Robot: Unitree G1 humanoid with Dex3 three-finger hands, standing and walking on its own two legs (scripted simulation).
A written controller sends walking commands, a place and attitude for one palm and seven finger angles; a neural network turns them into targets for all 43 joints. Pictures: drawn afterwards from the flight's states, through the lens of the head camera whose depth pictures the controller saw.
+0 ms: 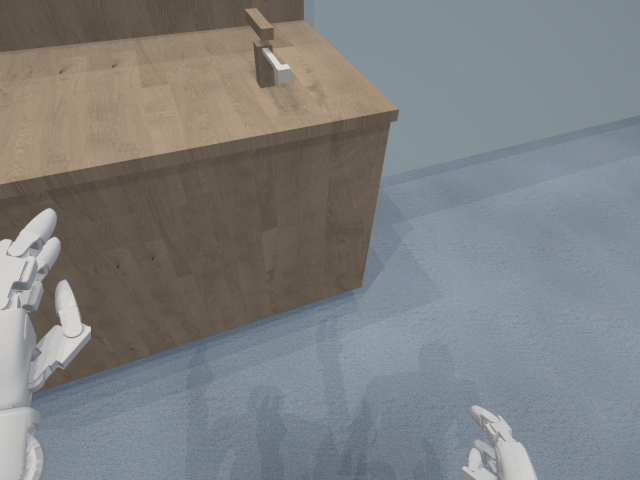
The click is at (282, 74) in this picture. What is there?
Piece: tap's lever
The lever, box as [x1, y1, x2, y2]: [275, 64, 290, 83]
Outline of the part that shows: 287,64 275,66 275,78 279,83 290,81 290,68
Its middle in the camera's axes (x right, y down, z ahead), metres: -0.08 -0.35 +0.81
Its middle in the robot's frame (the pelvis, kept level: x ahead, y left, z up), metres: +0.85 +0.14 +0.12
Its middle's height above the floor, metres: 0.90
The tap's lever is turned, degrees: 0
